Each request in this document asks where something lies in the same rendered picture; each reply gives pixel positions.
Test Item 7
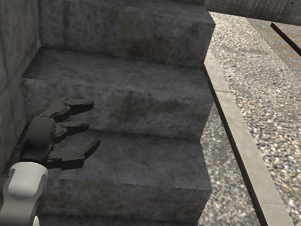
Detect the robot left hand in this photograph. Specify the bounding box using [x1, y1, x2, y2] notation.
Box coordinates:
[19, 97, 101, 170]

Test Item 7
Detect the robot left forearm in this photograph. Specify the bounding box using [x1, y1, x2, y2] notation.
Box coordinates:
[0, 162, 48, 226]

